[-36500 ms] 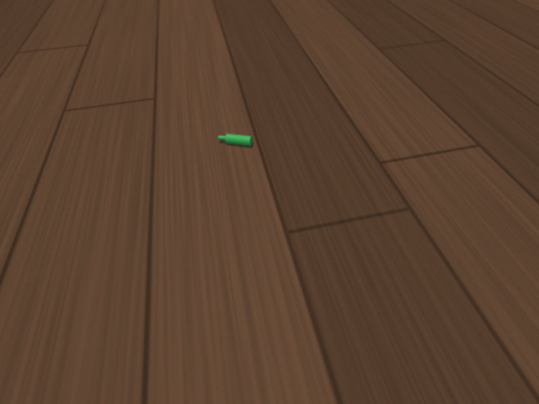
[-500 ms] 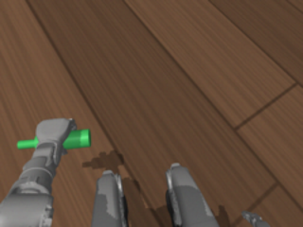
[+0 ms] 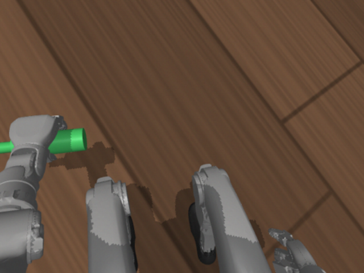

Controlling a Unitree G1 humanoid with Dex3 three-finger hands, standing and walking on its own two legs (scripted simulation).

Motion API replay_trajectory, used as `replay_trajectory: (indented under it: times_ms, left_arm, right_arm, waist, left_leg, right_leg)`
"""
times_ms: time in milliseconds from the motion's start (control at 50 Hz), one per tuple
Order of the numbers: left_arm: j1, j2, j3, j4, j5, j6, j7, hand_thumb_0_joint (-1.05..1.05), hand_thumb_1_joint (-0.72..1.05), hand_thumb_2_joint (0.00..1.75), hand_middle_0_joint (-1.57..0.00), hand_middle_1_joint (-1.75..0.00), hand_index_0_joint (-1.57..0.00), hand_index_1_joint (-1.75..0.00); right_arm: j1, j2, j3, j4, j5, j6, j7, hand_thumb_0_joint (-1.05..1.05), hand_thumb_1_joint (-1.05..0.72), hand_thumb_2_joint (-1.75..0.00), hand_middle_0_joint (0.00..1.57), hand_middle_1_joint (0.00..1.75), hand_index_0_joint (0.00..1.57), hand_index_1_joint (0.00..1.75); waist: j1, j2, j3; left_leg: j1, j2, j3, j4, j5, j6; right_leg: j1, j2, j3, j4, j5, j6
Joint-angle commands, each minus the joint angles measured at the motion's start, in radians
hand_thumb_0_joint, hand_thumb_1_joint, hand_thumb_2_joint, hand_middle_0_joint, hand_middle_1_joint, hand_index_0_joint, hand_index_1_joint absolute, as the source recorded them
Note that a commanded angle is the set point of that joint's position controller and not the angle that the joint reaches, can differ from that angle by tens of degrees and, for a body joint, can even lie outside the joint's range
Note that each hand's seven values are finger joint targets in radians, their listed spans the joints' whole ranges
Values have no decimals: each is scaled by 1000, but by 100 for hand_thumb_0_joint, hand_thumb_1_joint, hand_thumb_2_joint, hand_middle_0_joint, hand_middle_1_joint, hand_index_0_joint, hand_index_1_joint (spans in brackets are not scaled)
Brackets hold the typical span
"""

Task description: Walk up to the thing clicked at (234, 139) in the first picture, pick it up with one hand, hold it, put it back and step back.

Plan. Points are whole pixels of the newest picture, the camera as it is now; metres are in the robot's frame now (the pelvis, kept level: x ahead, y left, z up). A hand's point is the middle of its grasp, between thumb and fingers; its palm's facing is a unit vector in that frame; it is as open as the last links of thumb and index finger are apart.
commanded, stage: crouch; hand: left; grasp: from above
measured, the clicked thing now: (39, 143) +0.42 +0.31 -0.21
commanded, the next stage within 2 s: lower in 0.58 s
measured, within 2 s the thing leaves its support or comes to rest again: neither
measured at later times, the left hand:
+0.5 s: hand (55, 147) +0.41 +0.29 -0.25, palm faces -0.47 -0.05 -0.88, open 8.8 cm
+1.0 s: hand (61, 149) +0.42 +0.29 -0.30, palm faces -0.49 -0.07 -0.87, open 8.8 cm
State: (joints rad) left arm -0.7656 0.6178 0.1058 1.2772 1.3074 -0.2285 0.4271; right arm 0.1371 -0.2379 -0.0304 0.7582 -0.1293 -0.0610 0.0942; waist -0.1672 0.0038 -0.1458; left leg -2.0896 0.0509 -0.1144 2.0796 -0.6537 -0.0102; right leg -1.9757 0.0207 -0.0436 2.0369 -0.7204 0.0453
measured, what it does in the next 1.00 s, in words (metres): lowers itself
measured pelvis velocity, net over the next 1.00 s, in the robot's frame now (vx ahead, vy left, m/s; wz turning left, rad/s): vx -0.01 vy -0.01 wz -0.06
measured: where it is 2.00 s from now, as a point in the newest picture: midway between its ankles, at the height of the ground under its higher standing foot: (166, 248)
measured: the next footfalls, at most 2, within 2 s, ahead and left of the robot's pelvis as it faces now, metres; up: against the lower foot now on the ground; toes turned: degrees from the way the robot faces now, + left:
none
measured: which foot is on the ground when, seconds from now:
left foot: down 0.00-1.00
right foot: down 0.00-1.00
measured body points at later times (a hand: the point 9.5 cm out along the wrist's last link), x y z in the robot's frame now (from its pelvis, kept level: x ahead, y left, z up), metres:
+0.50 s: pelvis -0.01 +0.00 -0.07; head +0.23 +0.06 +0.31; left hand +0.43 +0.29 -0.20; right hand +0.04 -0.28 -0.18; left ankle +0.08 +0.13 -0.40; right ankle +0.08 -0.14 -0.40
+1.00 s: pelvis -0.01 -0.01 -0.11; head +0.23 +0.06 +0.26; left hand +0.44 +0.29 -0.25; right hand +0.05 -0.29 -0.22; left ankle +0.08 +0.13 -0.40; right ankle +0.08 -0.14 -0.40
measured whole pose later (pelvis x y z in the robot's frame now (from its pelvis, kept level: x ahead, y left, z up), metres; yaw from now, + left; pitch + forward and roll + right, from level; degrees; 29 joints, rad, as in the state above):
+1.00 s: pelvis -0.01 -0.01 -0.11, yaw -3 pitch +32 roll -8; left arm -0.88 0.79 0.17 1.48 1.33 -0.32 0.44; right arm 0.09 -0.26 0.06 0.79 -0.18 -0.06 0.13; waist -0.22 -0.06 0.00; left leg -2.34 0.05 -0.19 2.43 -0.66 -0.03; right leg -2.23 0.06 -0.08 2.37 -0.72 0.05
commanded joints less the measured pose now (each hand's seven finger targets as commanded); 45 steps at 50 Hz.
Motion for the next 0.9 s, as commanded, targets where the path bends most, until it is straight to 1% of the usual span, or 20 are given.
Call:
replay_trajectory:
  times_ms: [0,20,40,60,80,100,140,180,200,240,300,480,600,660,680,700,740,800,840,880]
  left_arm:
    - [-339,301,54,-158,-30,16,51,0,78,74,-118,-47,-116,-49]
    - [-388,315,56,-181,-30,12,47,0,78,73,-117,-47,-116,-49]
    - [-404,360,87,-216,-35,2,47,0,79,72,-117,-47,-116,-48]
    - [-300,299,57,-117,-34,15,38,0,78,72,-116,-49,-116,-50]
    - [-366,323,67,-183,-35,4,35,0,78,72,-116,-50,-115,-50]
    - [-382,351,75,-187,-33,1,32,0,79,72,-117,-49,-116,-50]
    - [-343,311,58,-127,-35,0,22,0,78,72,-116,-50,-115,-51]
    - [-403,375,91,-182,-36,-14,22,0,79,73,-116,-50,-116,-51]
    - [-372,360,77,-143,-30,-15,18,0,79,72,-116,-51,-115,-52]
    - [-377,343,68,-136,-32,-21,15,0,79,71,-116,-51,-116,-51]
    - [-393,391,92,-140,-29,-35,21,0,76,74,-115,-51,-114,-52]
    - [-432,431,109,-94,-11,-54,53,0,76,71,-111,-54,-112,-53]
    - [-444,442,96,-65,-8,-48,57,0,73,71,-111,-52,-111,-52]
    - [-434,447,103,-55,-24,-44,54,0,74,71,-111,-54,-111,-54]
    - [-432,439,88,-48,-23,-43,49,0,70,73,-112,-49,-110,-50]
    - [-445,447,94,-37,-22,-43,48,0,71,72,-112,-48,-110,-50]
    - [-441,424,69,11,-13,-45,41,0,68,70,-110,-48,-109,-49]
    - [-449,448,82,29,-25,-60,47,0,68,70,-110,-48,-108,-50]
    - [-444,480,96,37,-18,-72,54,0,74,68,-111,-52,-111,-52]
    - [-450,471,87,35,-8,-83,58,0,76,68,-112,-53,-112,-53]
  right_arm:
    - [212,-226,-75,-16,-4,-8,-2,0,-91,-90,20,30,20,30]
    - [210,-228,-78,-12,-7,-8,0,0,-91,-90,20,30,20,30]
    - [223,-231,-80,-4,-8,-7,1,0,-91,-90,20,30,20,30]
    - [214,-226,-68,-16,-6,-7,4,0,-91,-90,20,30,20,30]
    - [214,-233,-76,-7,-11,-7,8,0,-91,-90,20,30,20,30]
    - [219,-237,-78,-4,-8,-5,8,0,-91,-90,20,30,20,30]
    - [215,-239,-72,-12,-10,-3,13,0,-91,-90,20,30,20,30]
    - [219,-250,-77,1,-13,-3,14,0,-91,-90,20,30,20,30]
    - [217,-244,-73,-1,-11,-2,16,0,-91,-90,20,30,20,30]
    - [217,-246,-69,-1,-16,-1,20,0,-91,-90,20,30,20,30]
    - [209,-250,-67,4,-17,2,19,0,-91,-90,20,30,20,30]
    - [198,-264,-50,21,-32,2,20,0,-90,-90,20,30,20,30]
    - [184,-265,-35,23,-35,0,19,0,-91,-90,20,30,20,30]
    - [179,-267,-30,24,-36,0,17,0,-91,-90,20,30,20,30]
    - [172,-265,-28,25,-35,1,16,0,-90,-90,20,30,20,30]
    - [170,-269,-27,27,-36,2,14,0,-90,-90,20,30,20,30]
    - [176,-264,-11,31,-39,2,18,0,-90,-90,20,30,20,30]
    - [168,-269,0,34,-42,0,20,0,-90,-90,20,30,20,30]
    - [160,-274,6,30,-45,2,21,0,-90,-90,20,30,20,30]
    - [155,-274,11,32,-53,0,24,0,-90,-90,20,30,20,30]
  waist:
    - [18,275,-699]
    - [3,282,-707]
    - [12,287,-713]
    - [18,274,-680]
    - [6,290,-695]
    - [17,291,-701]
    - [0,276,-664]
    - [5,296,-666]
    - [10,299,-655]
    - [-4,277,-657]
    - [9,284,-667]
    - [-11,297,-634]
    - [-13,306,-631]
    - [-13,289,-617]
    - [-9,294,-619]
    - [-18,294,-605]
    - [-30,274,-578]
    - [-31,252,-568]
    - [-30,252,-565]
    - [-40,268,-554]
  left_leg:
    - [644,-18,62,-175,234,25]
    - [625,-18,66,-155,229,27]
    - [621,-17,65,-146,234,27]
    - [617,-19,57,-150,238,23]
    - [613,-16,55,-137,241,21]
    - [613,-15,59,-128,239,24]
    - [584,-16,51,-122,220,21]
    - [576,-12,48,-107,200,18]
    - [559,-15,57,-97,194,21]
    - [537,-17,63,-70,195,25]
    - [510,-17,67,-51,178,24]
    - [443,-19,74,6,137,24]
    - [415,-19,74,38,139,24]
    - [382,-20,78,55,135,28]
    - [383,-18,77,60,135,27]
    - [375,-19,76,66,129,27]
    - [347,-21,71,81,132,28]
    - [312,-19,67,105,138,32]
    - [291,-20,70,124,140,33]
    - [290,-18,67,134,142,30]
  right_leg:
    - [196,20,-58,-202,285,-76]
    - [192,22,-57,-191,288,-74]
    - [201,23,-58,-182,293,-74]
    - [183,19,-65,-168,287,-76]
    - [169,21,-68,-151,289,-75]
    - [164,25,-66,-149,290,-77]
    - [145,22,-73,-135,274,-75]
    - [116,20,-75,-110,261,-76]
    - [117,24,-72,-109,258,-78]
    - [121,26,-70,-107,265,-72]
    - [108,29,-73,-85,251,-75]
    - [53,31,-86,-26,219,-75]
    - [43,37,-94,3,229,-77]
    - [47,36,-92,11,230,-72]
    - [42,40,-92,15,230,-74]
    - [29,38,-96,21,225,-73]
    - [29,42,-101,29,228,-72]
    - [43,48,-108,43,237,-69]
    - [56,49,-108,55,242,-66]
    - [51,53,-112,70,248,-66]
